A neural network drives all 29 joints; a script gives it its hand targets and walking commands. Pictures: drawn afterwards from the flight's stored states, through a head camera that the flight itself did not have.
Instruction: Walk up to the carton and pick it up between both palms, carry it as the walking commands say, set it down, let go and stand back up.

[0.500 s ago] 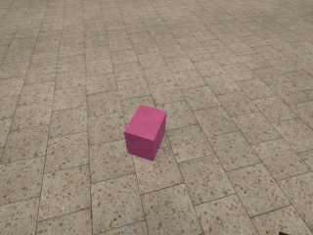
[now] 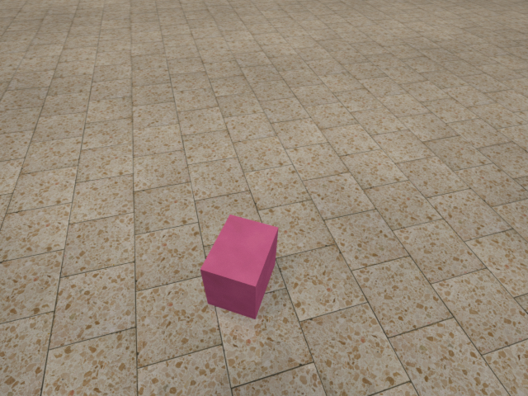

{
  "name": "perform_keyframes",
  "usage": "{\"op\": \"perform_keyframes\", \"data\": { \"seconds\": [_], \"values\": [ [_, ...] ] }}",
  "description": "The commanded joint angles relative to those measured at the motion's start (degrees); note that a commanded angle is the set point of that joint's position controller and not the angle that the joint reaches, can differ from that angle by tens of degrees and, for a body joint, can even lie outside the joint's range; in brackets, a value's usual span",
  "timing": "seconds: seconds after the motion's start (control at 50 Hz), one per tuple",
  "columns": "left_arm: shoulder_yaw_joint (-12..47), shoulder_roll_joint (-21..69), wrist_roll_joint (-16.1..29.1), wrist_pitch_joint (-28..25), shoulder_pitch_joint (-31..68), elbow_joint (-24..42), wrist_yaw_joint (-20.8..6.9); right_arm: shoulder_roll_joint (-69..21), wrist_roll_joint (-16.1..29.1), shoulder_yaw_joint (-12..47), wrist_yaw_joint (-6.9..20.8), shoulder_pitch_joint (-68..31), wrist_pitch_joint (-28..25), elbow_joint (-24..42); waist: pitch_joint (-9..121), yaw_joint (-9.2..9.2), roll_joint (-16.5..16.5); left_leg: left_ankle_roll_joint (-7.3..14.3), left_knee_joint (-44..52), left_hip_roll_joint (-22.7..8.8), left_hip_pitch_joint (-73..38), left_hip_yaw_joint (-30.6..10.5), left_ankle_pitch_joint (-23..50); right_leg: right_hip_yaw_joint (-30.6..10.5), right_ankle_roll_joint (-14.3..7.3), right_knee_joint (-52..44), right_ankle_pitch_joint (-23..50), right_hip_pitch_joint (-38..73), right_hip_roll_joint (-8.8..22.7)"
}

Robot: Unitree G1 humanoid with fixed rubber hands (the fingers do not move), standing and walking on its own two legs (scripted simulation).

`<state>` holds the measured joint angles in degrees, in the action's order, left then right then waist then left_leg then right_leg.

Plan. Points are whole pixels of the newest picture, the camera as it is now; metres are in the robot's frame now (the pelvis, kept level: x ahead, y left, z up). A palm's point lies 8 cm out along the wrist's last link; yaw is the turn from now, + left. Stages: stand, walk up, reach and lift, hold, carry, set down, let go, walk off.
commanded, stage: walk up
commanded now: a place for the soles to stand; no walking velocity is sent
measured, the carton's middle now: (242, 266) +0.73 +0.12 -0.61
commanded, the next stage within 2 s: none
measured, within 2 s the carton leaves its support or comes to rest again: neither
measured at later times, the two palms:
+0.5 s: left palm (33, 354) +0.21 +0.40 -0.09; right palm (444, 345) +0.27 -0.28 -0.08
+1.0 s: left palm (103, 266) +0.38 +0.36 -0.10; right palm (423, 336) +0.28 -0.26 -0.09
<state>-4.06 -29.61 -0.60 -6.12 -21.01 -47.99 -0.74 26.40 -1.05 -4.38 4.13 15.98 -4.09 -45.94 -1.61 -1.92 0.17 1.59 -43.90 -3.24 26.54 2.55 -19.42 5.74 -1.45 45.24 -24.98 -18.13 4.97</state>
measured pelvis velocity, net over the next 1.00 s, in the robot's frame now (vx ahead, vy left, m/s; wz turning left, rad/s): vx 0.24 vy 0.06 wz -0.10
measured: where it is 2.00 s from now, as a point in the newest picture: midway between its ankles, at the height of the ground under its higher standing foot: outside the picture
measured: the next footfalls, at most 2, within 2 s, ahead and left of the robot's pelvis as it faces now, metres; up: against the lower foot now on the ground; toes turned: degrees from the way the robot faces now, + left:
right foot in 0.18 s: +0.15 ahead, -0.12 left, +0.00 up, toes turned -7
left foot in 0.44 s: +0.29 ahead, +0.16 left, +0.00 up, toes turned +3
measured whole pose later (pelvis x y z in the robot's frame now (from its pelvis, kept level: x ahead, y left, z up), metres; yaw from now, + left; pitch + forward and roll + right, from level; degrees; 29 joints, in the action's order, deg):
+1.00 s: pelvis +0.24 +0.06 +0.01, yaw -6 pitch -1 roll +0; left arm -0.4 -23.3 0.6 -2.3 -4.9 -56.5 0.1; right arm 21.8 0.3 -1.3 -0.2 8.8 -2.7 -56.4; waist -5.7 0.8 -1.1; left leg 1.5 -40.7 -2.6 17.5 8.2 -21.6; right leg 2.7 0.1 40.7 -18.5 -20.7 2.2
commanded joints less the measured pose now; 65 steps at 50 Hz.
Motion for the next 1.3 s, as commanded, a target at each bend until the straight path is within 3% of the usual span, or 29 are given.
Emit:
{"op": "perform_keyframes", "data": {
  "seconds": [0.0,0.02,0.08,0.14,0.16,0.18,0.2,0.22,0.28,0.38,0.4,0.42,0.44,0.46,0.5,0.54,0.64,0.66,0.68,0.7,0.74,0.76,0.8,0.82,0.92,0.98,1.06,1.22,1.28],
  "values": [
    [-1.29,-9.04,1.20,-0.13,5.86,5.35,0.54,21.31,-0.54,-6.65,-1.86,8.79,-1.05,3.88,-0.25,9.04,11.80,13.82,29.99,-18.56,-23.35,-39.02,-30.10,-5.44,-1.57,20.50,-6.03,-30.26,-3.49],
    [-2.30,-12.76,0.21,-0.14,7.35,4.32,0.28,20.68,0.47,-6.39,-1.88,8.05,-0.87,2.96,-3.61,8.05,5.21,15.16,28.29,-20.29,-18.20,-39.18,-29.00,-7.58,-1.12,19.81,-5.69,-27.92,0.36],
    [-2.16,-10.22,0.83,-1.30,1.36,2.19,0.40,17.12,0.30,-5.13,-1.71,2.59,0.17,3.15,-1.58,4.79,7.57,15.29,19.77,-16.64,-14.45,-23.25,-6.24,-5.51,-0.36,5.37,-12.93,-17.88,0.40],
    [-3.03,-9.31,0.15,-1.98,-6.76,-1.60,0.70,15.74,0.54,-4.15,-1.20,-3.20,0.92,5.74,1.24,-1.97,4.09,11.34,10.55,-12.54,-0.29,-12.16,2.58,0.40,-1.51,-7.82,2.71,3.57,-4.76],
    [-4.05,-10.66,-0.20,-2.53,-12.02,-3.01,1.52,10.70,1.10,-2.33,-1.04,-4.61,1.05,7.04,4.73,-4.84,-2.68,5.97,-3.48,-7.03,7.31,-4.08,1.89,-6.34,-3.22,-14.91,5.00,15.72,-2.81],
    [-5.87,-16.59,-0.89,-2.42,-13.54,-2.56,2.25,5.16,1.05,-0.81,-0.80,-6.08,0.90,9.26,1.71,-6.19,-18.75,1.20,-19.19,2.78,22.98,4.55,-6.09,-34.39,-6.81,-28.26,-7.54,20.77,11.77],
    [-6.42,-19.24,-0.09,-1.92,-10.65,-0.06,2.68,9.35,0.57,-1.65,-1.72,-8.43,1.53,8.95,-0.89,-5.68,-9.45,0.25,-24.92,1.32,28.19,-3.13,-11.12,-45.53,-11.81,-28.48,-5.92,20.20,20.28],
    [-5.67,-19.16,0.45,-1.94,-8.17,0.96,2.71,12.82,0.20,-2.56,-2.05,-8.93,1.66,9.09,-2.29,-4.21,-3.77,0.88,-26.12,-1.59,26.10,-6.97,-10.78,-45.74,-15.29,-25.80,-1.46,15.57,21.66],
    [-4.95,-13.61,0.87,-2.39,-2.35,2.25,2.19,10.38,0.28,-2.52,-1.25,-4.20,0.44,6.95,-3.44,-1.28,-3.58,0.03,-13.41,-4.87,18.76,-6.75,-8.12,-27.83,-15.48,-20.71,16.05,12.17,16.32],
    [-3.96,-14.38,1.08,-1.27,3.88,4.39,1.79,9.35,0.10,-2.93,-0.57,0.39,0.08,5.79,1.96,3.15,-9.40,0.99,5.67,-1.80,-1.46,0.60,1.24,-14.67,-11.00,-12.22,28.11,3.38,12.66],
    [-2.62,-11.96,1.00,-0.79,4.58,4.88,1.43,11.44,-0.08,-4.26,-0.93,4.47,-0.31,3.24,4.16,5.62,-4.13,1.39,7.29,2.02,-15.15,4.65,2.41,-7.60,-8.78,-3.40,25.08,-4.53,7.37],
    [-1.14,-7.24,1.08,-0.78,1.65,4.91,1.06,15.95,-0.72,-5.94,-1.83,11.82,-0.55,0.71,8.12,9.24,9.92,5.31,16.20,-3.63,-24.65,-8.38,-6.19,-2.90,-4.92,14.03,19.91,-13.78,2.37],
    [-0.04,-3.29,2.03,-0.51,3.52,6.22,1.31,20.37,-1.14,-6.59,-2.62,12.38,-0.84,1.71,6.22,10.01,23.14,11.01,23.84,-15.70,-30.84,-31.32,-12.75,-3.74,-0.76,22.56,-1.88,-28.57,-5.94],
    [-1.59,-8.65,1.47,0.18,4.06,5.03,2.10,19.70,0.25,-6.14,-2.68,7.77,-0.27,4.54,2.45,7.84,10.65,15.69,27.15,-20.68,-24.59,-36.95,-12.30,-8.01,-0.25,26.10,-6.30,-26.59,-4.38],
    [-1.58,-11.78,1.04,0.37,0.94,3.25,2.00,16.12,1.62,-5.52,-2.49,3.60,0.35,4.74,1.62,5.65,1.69,16.00,22.35,-19.91,-19.30,-27.89,-5.32,-8.60,0.44,24.41,-8.37,-22.59,-0.39],
    [-1.55,-9.69,0.75,0.57,-1.16,0.59,1.55,14.86,1.09,-4.29,-2.74,-1.42,0.70,5.59,-0.60,3.21,6.38,13.68,21.37,-16.44,-8.47,-16.49,-4.07,-6.47,-0.48,16.42,-7.13,-13.22,1.04],
    [-1.96,-5.72,0.09,0.29,-1.84,-2.55,1.75,12.33,1.35,-2.48,-3.11,-6.28,1.26,3.98,1.62,-0.99,4.03,9.33,9.51,-14.42,-1.56,-6.24,17.32,-1.82,-1.73,-6.65,9.37,3.17,-3.01],
    [-2.14,-6.38,-0.34,0.26,-2.19,-3.52,2.04,9.43,1.35,-1.24,-3.24,-6.20,1.17,4.02,4.12,-0.97,2.31,7.38,5.16,-12.04,1.07,-4.76,16.27,-4.30,-2.34,-9.05,12.54,8.67,-3.22],
    [-2.64,-9.50,-1.28,0.17,0.93,-1.71,2.37,6.36,2.25,-0.32,-3.06,-2.99,1.37,3.83,6.78,0.33,-6.02,3.48,-3.22,-6.64,0.86,0.52,8.55,-15.40,-4.27,-15.26,14.56,7.67,4.68],
    [-2.71,-11.47,-1.36,0.56,6.85,-0.01,2.32,4.94,2.97,0.02,-3.63,-3.59,1.79,3.06,4.46,2.13,-11.99,0.50,-5.02,-0.87,1.36,0.34,-3.12,-28.52,-8.69,-22.00,11.00,1.13,13.04],
    [-1.40,-10.44,0.05,1.46,11.53,-0.99,1.99,9.48,2.18,-1.47,-4.07,-4.36,2.21,0.31,2.00,3.82,-3.82,1.49,0.44,-0.48,-10.83,-0.63,-10.43,-23.25,-12.25,-16.91,7.94,-10.52,12.30],
    [-0.36,-8.72,-0.11,2.03,12.33,-1.17,1.89,8.82,2.14,-1.14,-4.19,-2.95,1.89,-1.35,2.06,4.30,-4.65,2.62,7.34,-1.66,-13.69,-4.26,-7.90,-16.76,-7.97,-12.96,7.61,-13.32,7.89],
    [0.39,-5.07,1.42,3.56,11.28,-2.66,1.24,13.32,0.26,-1.26,-4.50,-6.23,0.52,-3.36,0.01,1.75,7.01,3.84,20.48,-11.26,-9.41,-17.14,-10.49,-6.15,-1.48,-0.89,4.13,-10.35,-0.71],
    [-0.27,-6.08,0.82,4.08,10.78,-3.83,1.47,15.50,0.48,-2.35,-4.62,-7.04,0.40,-3.81,-0.18,1.10,5.50,7.17,20.44,-15.31,-7.26,-20.89,-4.30,-5.76,-0.51,-0.71,0.79,-7.65,-2.48],
    [0.19,-7.19,1.13,2.80,16.96,-6.15,1.28,9.07,1.37,0.24,-4.95,-6.58,0.39,-7.93,6.10,2.71,-2.18,0.54,12.64,-5.38,-9.42,-2.41,13.51,-11.64,-4.15,-9.51,27.78,4.79,4.39],
    [1.15,-4.23,1.93,3.48,16.85,-8.27,1.36,9.94,1.16,0.23,-5.05,-10.59,-0.01,-8.73,5.65,0.64,4.08,2.77,13.45,-8.40,-11.95,-5.45,22.67,-7.21,-2.09,-9.63,27.21,6.13,1.81],
    [1.61,-5.59,1.40,3.49,17.40,-9.79,1.39,8.73,1.14,0.66,-5.03,-10.11,0.72,-10.05,10.57,1.88,0.99,1.24,13.01,-5.78,-17.61,-0.34,24.67,-8.20,-2.81,-11.75,36.74,9.26,3.31],
    [2.66,-4.17,0.98,4.89,22.98,-13.29,1.24,7.20,1.38,0.87,-4.71,-15.61,2.00,-13.23,5.57,2.31,-3.18,0.72,19.64,-5.88,-17.57,0.02,15.28,-7.54,-1.12,-18.09,28.14,8.28,3.01],
    [2.86,-3.81,1.15,5.26,22.71,-13.93,0.89,8.43,0.86,0.93,-4.71,-16.21,2.32,-14.33,3.62,2.11,2.73,-0.12,23.06,-6.08,-18.93,0.23,13.61,-7.79,-1.16,-19.80,26.23,8.12,2.77]
  ]
}}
